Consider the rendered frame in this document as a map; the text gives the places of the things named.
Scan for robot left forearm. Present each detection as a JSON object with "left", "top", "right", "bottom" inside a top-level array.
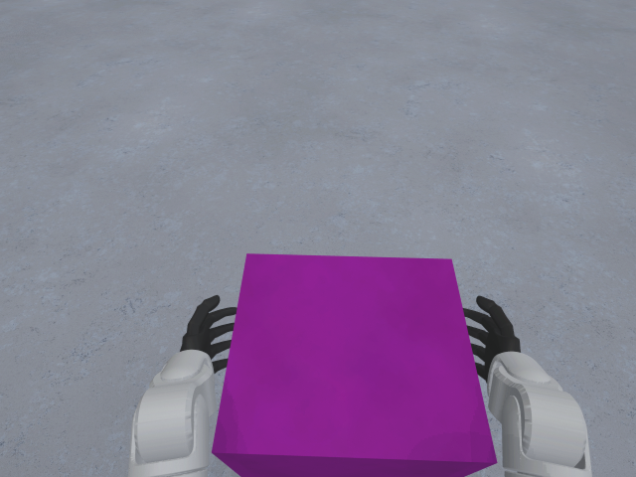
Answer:
[{"left": 128, "top": 350, "right": 217, "bottom": 477}]

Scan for robot right forearm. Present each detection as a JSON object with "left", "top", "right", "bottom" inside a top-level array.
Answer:
[{"left": 487, "top": 352, "right": 592, "bottom": 477}]

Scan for robot right hand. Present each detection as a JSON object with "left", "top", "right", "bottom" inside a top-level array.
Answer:
[{"left": 463, "top": 296, "right": 521, "bottom": 383}]

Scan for robot left hand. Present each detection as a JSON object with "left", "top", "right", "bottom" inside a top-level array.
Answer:
[{"left": 180, "top": 295, "right": 237, "bottom": 374}]

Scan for carton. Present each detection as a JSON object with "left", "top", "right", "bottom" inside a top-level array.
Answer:
[{"left": 212, "top": 253, "right": 497, "bottom": 477}]

